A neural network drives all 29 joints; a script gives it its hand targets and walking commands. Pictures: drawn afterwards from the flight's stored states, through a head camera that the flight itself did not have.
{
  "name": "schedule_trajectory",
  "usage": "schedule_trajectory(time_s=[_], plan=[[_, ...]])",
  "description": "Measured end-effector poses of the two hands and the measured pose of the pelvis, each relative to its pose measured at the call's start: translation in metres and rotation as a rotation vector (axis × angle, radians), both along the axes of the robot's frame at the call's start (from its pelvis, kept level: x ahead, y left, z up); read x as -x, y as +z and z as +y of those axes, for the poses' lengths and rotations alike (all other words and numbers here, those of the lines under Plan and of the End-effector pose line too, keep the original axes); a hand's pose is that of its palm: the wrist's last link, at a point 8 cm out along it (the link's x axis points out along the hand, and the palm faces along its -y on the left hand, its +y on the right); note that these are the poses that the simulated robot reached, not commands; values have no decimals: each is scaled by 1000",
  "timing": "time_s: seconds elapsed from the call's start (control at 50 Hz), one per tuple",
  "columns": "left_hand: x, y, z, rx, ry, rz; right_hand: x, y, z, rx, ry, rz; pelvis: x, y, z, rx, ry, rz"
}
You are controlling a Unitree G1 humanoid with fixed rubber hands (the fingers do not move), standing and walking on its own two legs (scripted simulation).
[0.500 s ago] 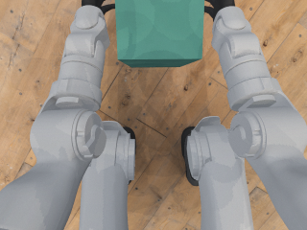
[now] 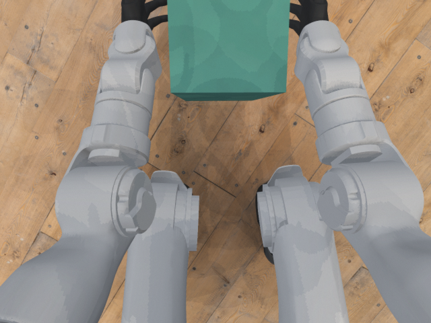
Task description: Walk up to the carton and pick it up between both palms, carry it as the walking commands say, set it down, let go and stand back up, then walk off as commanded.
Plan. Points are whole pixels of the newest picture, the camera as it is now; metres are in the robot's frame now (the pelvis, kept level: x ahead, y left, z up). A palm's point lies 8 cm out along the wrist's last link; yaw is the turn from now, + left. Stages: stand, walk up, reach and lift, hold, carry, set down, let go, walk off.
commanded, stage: reach and lift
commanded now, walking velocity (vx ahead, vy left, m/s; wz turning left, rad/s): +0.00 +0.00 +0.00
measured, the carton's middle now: (222, 33) +0.54 -0.01 -0.23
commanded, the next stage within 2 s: none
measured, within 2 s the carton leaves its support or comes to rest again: neither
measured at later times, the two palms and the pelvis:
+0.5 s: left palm (123, 8) +0.53 +0.11 -0.09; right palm out of the picture +0.53 -0.13 -0.09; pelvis -0.01 +0.00 +0.03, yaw +0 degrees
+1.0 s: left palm out of the picture +0.52 +0.11 -0.03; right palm out of the picture +0.52 -0.13 -0.03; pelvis +0.00 +0.00 +0.07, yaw +0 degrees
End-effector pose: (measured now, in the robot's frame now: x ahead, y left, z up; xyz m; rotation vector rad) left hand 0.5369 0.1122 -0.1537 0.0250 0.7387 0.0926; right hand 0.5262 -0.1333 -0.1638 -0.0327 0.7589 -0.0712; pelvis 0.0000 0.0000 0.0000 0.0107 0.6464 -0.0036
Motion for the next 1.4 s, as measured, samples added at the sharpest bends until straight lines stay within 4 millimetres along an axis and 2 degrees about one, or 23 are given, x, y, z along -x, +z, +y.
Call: schedule_trajectory(time_s=[0.26,0.46,0.82,1.4], plan=[[4,31,-1,3,52,-56,-1,36,4,-2,-48,-50,9,11,2,2,-2,19],[3,61,-2,1,53,-60,-4,68,2,3,-47,-54,9,27,2,1,-3,51],[9,98,-2,11,67,-72,1,105,2,-9,-57,-66,4,55,2,0,-5,76],[35,190,-1,17,75,-66,27,196,4,-15,-68,-61,9,112,3,3,-10,46]])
